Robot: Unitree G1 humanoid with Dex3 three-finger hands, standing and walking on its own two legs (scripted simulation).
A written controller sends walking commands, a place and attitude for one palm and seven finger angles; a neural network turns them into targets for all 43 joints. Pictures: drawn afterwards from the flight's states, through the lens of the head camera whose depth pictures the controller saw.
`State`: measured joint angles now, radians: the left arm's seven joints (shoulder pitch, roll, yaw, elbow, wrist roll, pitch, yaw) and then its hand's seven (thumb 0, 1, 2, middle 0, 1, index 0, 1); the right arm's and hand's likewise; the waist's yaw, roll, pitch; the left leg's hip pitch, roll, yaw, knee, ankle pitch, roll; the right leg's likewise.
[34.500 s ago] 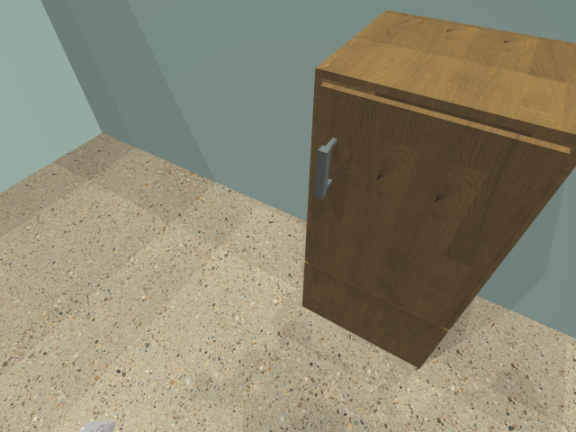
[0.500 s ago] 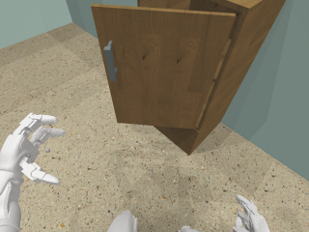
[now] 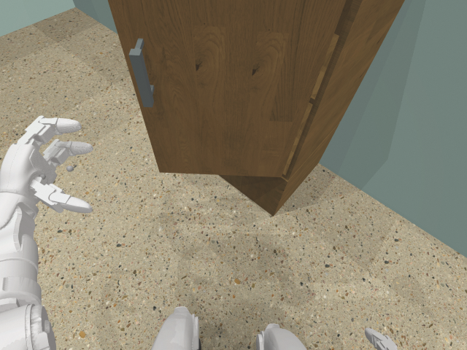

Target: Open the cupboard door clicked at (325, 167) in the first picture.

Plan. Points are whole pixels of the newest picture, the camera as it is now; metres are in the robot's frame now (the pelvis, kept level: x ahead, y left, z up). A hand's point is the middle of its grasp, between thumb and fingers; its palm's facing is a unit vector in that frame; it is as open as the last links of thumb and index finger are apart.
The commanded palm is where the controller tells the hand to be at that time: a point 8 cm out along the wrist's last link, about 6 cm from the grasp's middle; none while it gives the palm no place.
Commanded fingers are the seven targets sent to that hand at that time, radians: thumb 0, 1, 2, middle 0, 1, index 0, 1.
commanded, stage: move the hooked fingers beside the handle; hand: left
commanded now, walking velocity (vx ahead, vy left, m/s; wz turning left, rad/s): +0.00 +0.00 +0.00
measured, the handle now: (144, 74) +0.64 +0.20 +0.07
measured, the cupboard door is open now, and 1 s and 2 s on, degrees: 39 39 39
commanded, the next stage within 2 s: slide the fingers in behind the handle in 1.84 s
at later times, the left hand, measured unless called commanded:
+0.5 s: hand (89, 126) +0.48 +0.27 +0.07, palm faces +0.00 -1.00 -0.01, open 14.0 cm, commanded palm +0.47 +0.32 +0.07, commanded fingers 0.00 -0.50 0.30 -0.30 -1.20 -0.30 -1.20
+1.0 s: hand (95, 96) +0.55 +0.28 +0.07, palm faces +0.00 -1.00 -0.01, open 14.0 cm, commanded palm +0.57 +0.31 +0.06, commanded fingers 0.00 -0.50 0.30 -0.30 -1.20 -0.30 -1.20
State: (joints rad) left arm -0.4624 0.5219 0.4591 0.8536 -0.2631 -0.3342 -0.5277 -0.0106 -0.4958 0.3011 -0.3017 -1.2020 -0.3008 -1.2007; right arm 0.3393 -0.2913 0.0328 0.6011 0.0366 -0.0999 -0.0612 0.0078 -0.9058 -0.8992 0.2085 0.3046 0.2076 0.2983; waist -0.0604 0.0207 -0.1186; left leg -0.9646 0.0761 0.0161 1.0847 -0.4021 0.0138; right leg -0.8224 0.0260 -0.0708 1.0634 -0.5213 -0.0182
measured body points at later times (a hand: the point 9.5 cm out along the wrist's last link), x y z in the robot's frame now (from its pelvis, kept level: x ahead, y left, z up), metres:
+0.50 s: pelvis +0.00 +0.01 -0.02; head +0.13 +0.03 +0.42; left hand +0.47 +0.33 +0.07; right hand +0.04 -0.27 -0.12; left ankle +0.07 +0.11 -0.66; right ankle +0.00 -0.11 -0.66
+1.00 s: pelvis +0.00 +0.02 -0.03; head +0.18 +0.05 +0.38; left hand +0.55 +0.34 +0.07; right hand -0.02 -0.26 -0.12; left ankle +0.07 +0.11 -0.66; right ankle +0.00 -0.11 -0.66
